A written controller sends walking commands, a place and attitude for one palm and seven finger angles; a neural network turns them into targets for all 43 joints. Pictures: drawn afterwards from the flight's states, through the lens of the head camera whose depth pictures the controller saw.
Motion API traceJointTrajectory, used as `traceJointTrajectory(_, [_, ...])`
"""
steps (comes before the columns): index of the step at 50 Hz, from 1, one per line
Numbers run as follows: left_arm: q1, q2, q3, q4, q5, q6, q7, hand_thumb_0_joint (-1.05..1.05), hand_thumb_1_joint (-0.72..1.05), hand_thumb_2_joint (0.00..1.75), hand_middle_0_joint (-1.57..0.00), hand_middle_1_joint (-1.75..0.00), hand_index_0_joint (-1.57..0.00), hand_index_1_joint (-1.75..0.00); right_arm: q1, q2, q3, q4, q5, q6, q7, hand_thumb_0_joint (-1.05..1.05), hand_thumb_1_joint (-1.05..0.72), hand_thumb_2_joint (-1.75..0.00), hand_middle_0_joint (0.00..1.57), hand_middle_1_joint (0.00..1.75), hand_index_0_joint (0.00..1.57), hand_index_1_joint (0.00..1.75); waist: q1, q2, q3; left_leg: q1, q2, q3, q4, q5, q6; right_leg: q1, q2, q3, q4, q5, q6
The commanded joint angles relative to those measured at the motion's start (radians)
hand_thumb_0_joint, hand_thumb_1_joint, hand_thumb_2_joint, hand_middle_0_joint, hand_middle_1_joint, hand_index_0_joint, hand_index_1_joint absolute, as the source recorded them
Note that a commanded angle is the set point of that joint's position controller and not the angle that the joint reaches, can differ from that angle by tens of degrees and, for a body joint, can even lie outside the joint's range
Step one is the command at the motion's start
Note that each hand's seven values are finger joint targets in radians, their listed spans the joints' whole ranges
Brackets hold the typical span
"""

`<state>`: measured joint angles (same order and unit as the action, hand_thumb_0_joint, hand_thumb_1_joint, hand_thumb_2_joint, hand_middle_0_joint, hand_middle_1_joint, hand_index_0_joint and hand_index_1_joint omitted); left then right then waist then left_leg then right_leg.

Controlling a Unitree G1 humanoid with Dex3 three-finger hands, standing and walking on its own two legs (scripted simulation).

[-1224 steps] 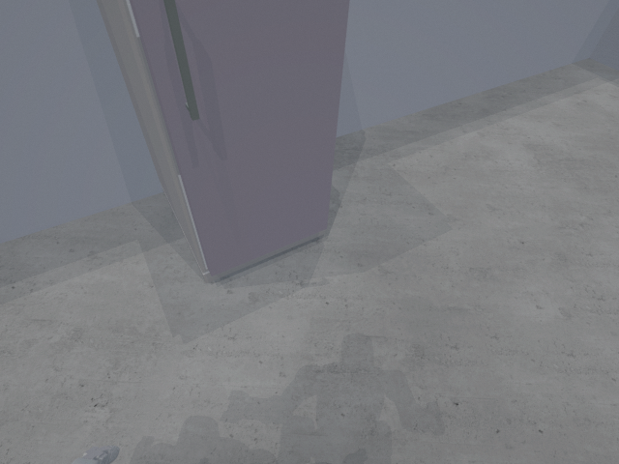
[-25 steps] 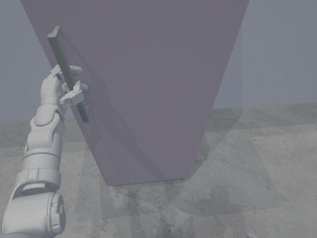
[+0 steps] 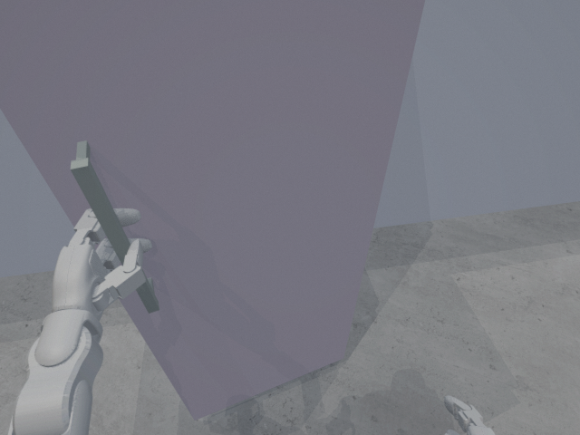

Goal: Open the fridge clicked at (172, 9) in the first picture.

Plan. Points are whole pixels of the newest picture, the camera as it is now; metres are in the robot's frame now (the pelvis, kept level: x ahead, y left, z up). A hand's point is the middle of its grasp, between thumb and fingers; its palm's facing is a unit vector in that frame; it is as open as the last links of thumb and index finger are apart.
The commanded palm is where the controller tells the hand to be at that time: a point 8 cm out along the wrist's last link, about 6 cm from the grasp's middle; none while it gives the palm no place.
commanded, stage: walk backward, drawing the door open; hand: left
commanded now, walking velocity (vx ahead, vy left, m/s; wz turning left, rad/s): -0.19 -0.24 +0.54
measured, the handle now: (123, 240) +0.34 +0.25 +0.13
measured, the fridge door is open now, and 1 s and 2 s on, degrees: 12 61 86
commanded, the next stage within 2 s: stop walking and hold the door back in 1.68 s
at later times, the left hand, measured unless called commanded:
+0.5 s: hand (208, 382) +0.16 +0.09 +0.13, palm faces +0.25 -0.94 -0.21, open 6.1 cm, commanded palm +0.11 +0.13 +0.13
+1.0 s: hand out of the picture +0.07 -0.09 +0.13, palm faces +0.16 -0.98 -0.14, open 6.1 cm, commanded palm +0.04 -0.05 +0.13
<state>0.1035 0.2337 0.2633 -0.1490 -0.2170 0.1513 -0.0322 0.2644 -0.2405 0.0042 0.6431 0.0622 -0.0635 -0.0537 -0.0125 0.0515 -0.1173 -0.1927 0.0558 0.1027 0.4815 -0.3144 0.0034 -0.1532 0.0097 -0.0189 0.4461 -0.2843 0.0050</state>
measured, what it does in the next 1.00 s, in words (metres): steps to the right, turning left: left foot, then right foot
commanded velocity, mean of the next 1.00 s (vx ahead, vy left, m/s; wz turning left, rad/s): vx -0.11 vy -0.38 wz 0.73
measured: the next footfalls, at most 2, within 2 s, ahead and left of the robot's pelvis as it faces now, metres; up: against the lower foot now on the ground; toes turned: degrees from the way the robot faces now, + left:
left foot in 0.68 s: -0.10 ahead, +0.03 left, +0.00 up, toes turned +24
right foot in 0.84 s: -0.03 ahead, -0.26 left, +0.00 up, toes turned +23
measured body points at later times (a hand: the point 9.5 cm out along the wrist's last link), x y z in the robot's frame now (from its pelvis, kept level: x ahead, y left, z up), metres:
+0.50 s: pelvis -0.08 -0.07 -0.01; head -0.08 -0.11 +0.44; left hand +0.14 +0.14 +0.14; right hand +0.12 -0.26 -0.12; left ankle -0.09 +0.07 -0.72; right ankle -0.08 -0.13 -0.74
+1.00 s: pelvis -0.16 -0.22 -0.02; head -0.12 -0.22 +0.43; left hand +0.06 -0.04 +0.13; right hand +0.11 -0.32 -0.12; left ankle -0.18 -0.11 -0.70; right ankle -0.06 -0.28 -0.74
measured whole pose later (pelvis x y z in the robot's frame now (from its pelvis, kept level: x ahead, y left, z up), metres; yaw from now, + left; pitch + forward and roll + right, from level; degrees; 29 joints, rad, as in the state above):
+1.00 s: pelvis -0.16 -0.22 -0.02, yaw +33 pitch -2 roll +1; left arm -0.02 0.09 -0.37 -0.30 0.05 0.02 0.03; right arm 0.13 -0.18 0.00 0.64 -0.02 -0.11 -0.07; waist -0.07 0.02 0.12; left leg -0.47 0.04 0.12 0.95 -0.50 -0.02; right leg -0.35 -0.08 -0.15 0.66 -0.28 -0.04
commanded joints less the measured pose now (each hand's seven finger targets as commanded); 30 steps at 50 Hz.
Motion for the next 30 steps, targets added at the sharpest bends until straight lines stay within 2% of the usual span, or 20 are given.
traceJointTrajectory(1, [-0.164, 0.229, 0.024, -0.217, 0.141, -0.167, 0.101, 0.00, 0.90, 0.90, -0.45, -1.40, -0.45, -1.40, -0.138, -0.133, -0.034, -0.157, -0.056, -0.035, -0.047, 0.00, -0.90, -0.90, 0.20, 0.30, 0.20, 0.30, 0.000, -0.082, -0.090, 0.103, 0.016, -0.048, 0.082, 0.593, 0.025, -0.050, -0.085, -0.002, -0.001, 0.729, -0.001])
traceJointTrajectory(2, [-0.129, 0.176, -0.040, -0.255, 0.146, -0.179, 0.102, 0.00, 0.90, 0.90, -0.45, -1.40, -0.45, -1.40, -0.145, -0.114, -0.023, -0.177, -0.057, -0.024, -0.045, 0.00, -0.90, -0.90, 0.20, 0.30, 0.20, 0.30, -0.005, -0.043, -0.116, 0.143, 0.029, -0.050, 0.071, 0.686, 0.030, -0.051, -0.085, -0.017, 0.036, 0.725, 0.006])
traceJointTrajectory(4, [-0.086, 0.168, -0.058, -0.330, 0.153, -0.192, 0.115, 0.00, 0.90, 0.90, -0.45, -1.40, -0.45, -1.40, -0.134, -0.110, -0.021, -0.198, -0.060, -0.004, -0.037, 0.00, -0.90, -0.90, 0.20, 0.30, 0.20, 0.30, -0.010, 0.043, -0.169, 0.235, 0.067, -0.090, 0.067, 0.938, 0.035, -0.082, -0.049, -0.043, 0.113, 0.601, 0.023])
traceJointTrajectory(5, [-0.059, 0.157, -0.067, -0.362, 0.156, -0.192, 0.120, 0.00, 0.90, 0.90, -0.45, -1.40, -0.45, -1.40, -0.135, -0.107, -0.022, -0.208, -0.064, 0.002, -0.030, 0.00, -0.90, -0.90, 0.20, 0.30, 0.20, 0.30, -0.009, 0.088, -0.176, 0.287, 0.092, -0.125, 0.058, 1.074, 0.040, -0.127, -0.023, -0.051, 0.143, 0.429, 0.031])
traceJointTrajectory(6, [-0.037, 0.141, -0.086, -0.375, 0.158, -0.189, 0.123, 0.00, 0.90, 0.90, -0.45, -1.40, -0.45, -1.40, -0.146, -0.103, -0.022, -0.213, -0.069, 0.004, -0.025, 0.00, -0.90, -0.90, 0.20, 0.30, 0.20, 0.30, -0.007, 0.110, -0.152, 0.329, 0.114, -0.155, 0.046, 1.139, 0.043, -0.184, -0.007, -0.054, 0.143, 0.276, 0.036])
traceJointTrajectory(7, [-0.003, 0.106, -0.114, -0.373, 0.158, -0.182, 0.124, 0.00, 0.90, 0.90, -0.45, -1.40, -0.45, -1.40, -0.155, -0.094, -0.018, -0.221, -0.075, 0.010, -0.018, 0.00, -0.90, -0.90, 0.20, 0.30, 0.20, 0.30, -0.010, 0.113, -0.122, 0.334, 0.129, -0.176, 0.031, 1.152, 0.048, -0.218, 0.002, -0.053, 0.131, 0.166, 0.039])
traceJointTrajectory(8, [0.000, 0.079, -0.145, -0.398, 0.164, -0.181, 0.124, 0.00, 0.90, 0.90, -0.45, -1.40, -0.45, -1.40, -0.165, -0.093, -0.016, -0.228, -0.083, 0.013, -0.013, 0.00, -0.90, -0.90, 0.20, 0.30, 0.20, 0.30, -0.009, 0.117, -0.102, 0.326, 0.136, -0.189, 0.023, 1.139, 0.049, -0.231, 0.004, -0.056, 0.115, 0.120, 0.039])
traceJointTrajectory(10, [0.021, 0.067, -0.163, -0.419, 0.175, -0.183, 0.124, 0.00, 0.90, 0.90, -0.45, -1.40, -0.45, -1.40, -0.178, -0.091, -0.015, -0.236, -0.092, 0.018, -0.009, 0.00, -0.90, -0.90, 0.20, 0.30, 0.20, 0.30, -0.010, 0.101, -0.072, 0.293, 0.142, -0.226, 0.015, 1.114, 0.051, -0.242, 0.004, -0.058, 0.103, 0.110, 0.037])
traceJointTrajectory(15, [0.051, 0.059, -0.178, -0.462, 0.189, -0.192, 0.115, 0.00, 0.90, 0.90, -0.45, -1.40, -0.45, -1.40, -0.197, -0.081, -0.023, -0.241, -0.101, 0.030, -0.008, 0.00, -0.90, -0.90, 0.20, 0.30, 0.20, 0.30, -0.010, 0.094, -0.094, 0.218, 0.162, -0.286, -0.008, 0.915, 0.071, -0.210, -0.002, -0.027, 0.085, 0.110, 0.032])
traceJointTrajectory(16, [0.051, 0.074, -0.169, -0.469, 0.191, -0.192, 0.116, 0.00, 0.90, 0.90, -0.45, -1.40, -0.45, -1.40, -0.199, -0.083, -0.025, -0.238, -0.101, 0.031, -0.011, 0.00, -0.90, -0.90, 0.20, 0.30, 0.20, 0.30, -0.010, 0.077, -0.101, 0.193, 0.156, -0.287, -0.009, 0.854, 0.071, -0.182, -0.004, -0.026, 0.075, 0.150, 0.031])
traceJointTrajectory(18, [0.050, 0.057, -0.183, -0.472, 0.189, -0.196, 0.111, 0.00, 0.90, 0.90, -0.45, -1.40, -0.45, -1.40, -0.204, -0.068, -0.025, -0.234, -0.097, 0.031, -0.013, 0.00, -0.90, -0.90, 0.20, 0.30, 0.20, 0.30, -0.008, 0.036, -0.135, 0.121, 0.131, -0.254, 0.017, 0.742, 0.063, -0.096, -0.028, -0.024, 0.041, 0.292, 0.025])
traceJointTrajectory(19, [0.042, 0.059, -0.184, -0.476, 0.186, -0.196, 0.110, 0.00, 0.90, 0.90, -0.45, -1.40, -0.45, -1.40, -0.195, -0.058, -0.027, -0.228, -0.090, 0.028, -0.016, 0.00, -0.90, -0.90, 0.20, 0.30, 0.20, 0.30, -0.010, -0.014, -0.163, 0.078, 0.096, -0.199, 0.054, 0.637, 0.046, -0.044, -0.062, -0.024, 0.031, 0.388, 0.012])
traceJointTrajectory(20, [0.040, 0.069, -0.174, -0.465, 0.182, -0.195, 0.110, 0.00, 0.90, 0.90, -0.45, -1.40, -0.45, -1.40, -0.188, -0.045, -0.032, -0.218, -0.085, 0.019, -0.023, 0.00, -0.90, -0.90, 0.20, 0.30, 0.20, 0.30, -0.010, -0.112, -0.176, 0.007, 0.049, -0.129, 0.115, 0.466, 0.023, 0.000, -0.116, -0.019, 0.019, 0.473, -0.014])
traceJointTrajectory(21, [0.025, 0.078, -0.172, -0.473, 0.175, -0.194, 0.109, 0.00, 0.90, 0.90, -0.45, -1.40, -0.45, -1.40, -0.199, -0.039, -0.035, -0.215, -0.074, 0.002, -0.030, 0.00, -0.90, -0.90, 0.20, 0.30, 0.20, 0.30, 0.001, -0.184, -0.169, -0.107, 0.000, -0.078, 0.205, 0.152, 0.002, 0.040, -0.185, 0.006, -0.011, 0.533, -0.054])
traceJointTrajectory(22, [0.026, 0.075, -0.172, -0.459, 0.171, -0.197, 0.110, 0.00, 0.90, 0.90, -0.45, -1.40, -0.45, -1.40, -0.221, -0.026, -0.026, -0.215, -0.073, -0.010, -0.039, 0.00, -0.90, -0.90, 0.20, 0.30, 0.20, 0.30, 0.023, -0.225, -0.132, -0.237, -0.037, -0.052, 0.339, -0.094, -0.007, 0.052, -0.247, 0.031, -0.041, 0.520, -0.099])
traceJointTrajectory(23, [0.015, 0.053, -0.195, -0.449, 0.177, -0.199, 0.110, 0.00, 0.90, 0.90, -0.45, -1.40, -0.45, -1.40, -0.239, -0.018, -0.020, -0.216, -0.072, -0.022, -0.046, 0.00, -0.90, -0.90, 0.20, 0.30, 0.20, 0.30, 0.043, -0.228, -0.093, -0.308, -0.039, -0.050, 0.484, -0.187, -0.009, 0.029, -0.289, 0.052, -0.052, 0.471, -0.132])
traceJointTrajectory(24, [-0.018, 0.037, -0.224, -0.463, 0.184, -0.208, 0.104, 0.00, 0.90, 0.90, -0.45, -1.40, -0.45, -1.40, -0.224, -0.017, -0.016, -0.207, -0.080, -0.034, -0.051, 0.00, -0.90, -0.90, 0.20, 0.30, 0.20, 0.30, 0.038, -0.212, -0.067, -0.351, -0.022, -0.059, 0.586, -0.217, -0.013, 0.019, -0.310, 0.050, -0.036, 0.467, -0.176])
traceJointTrajectory(25, [-0.033, 0.020, -0.244, -0.453, 0.190, -0.221, 0.101, 0.00, 0.90, 0.90, -0.45, -1.40, -0.45, -1.40, -0.206, -0.018, -0.015, -0.192, -0.089, -0.042, -0.056, 0.00, -0.90, -0.90, 0.20, 0.30, 0.20, 0.30, 0.029, -0.190, -0.037, -0.365, -0.008, -0.047, 0.637, -0.209, -0.022, 0.007, -0.312, 0.019, -0.026, 0.465, -0.203])
traceJointTrajectory(26, [-0.071, 0.015, -0.266, -0.460, 0.195, -0.228, 0.099, 0.00, 0.90, 0.90, -0.45, -1.40, -0.45, -1.40, -0.201, -0.028, -0.019, -0.180, -0.093, -0.048, -0.058, 0.00, -0.90, -0.90, 0.20, 0.30, 0.20, 0.30, 0.022, -0.167, -0.018, -0.345, 0.009, -0.042, 0.618, -0.200, -0.028, -0.013, -0.314, -0.004, -0.022, 0.447, -0.212])
traceJointTrajectory(30, [-0.127, -0.047, -0.360, -0.513, 0.193, -0.258, 0.098, 0.00, 0.90, 0.90, -0.45, -1.40, -0.45, -1.40, -0.169, -0.030, -0.007, -0.181, -0.105, -0.068, -0.065, 0.00, -0.90, -0.90, 0.20, 0.30, 0.20, 0.30, -0.001, -0.148, -0.008, -0.215, 0.036, 0.014, 0.344, -0.142, -0.023, -0.035, -0.279, -0.084, 0.032, 0.353, -0.182])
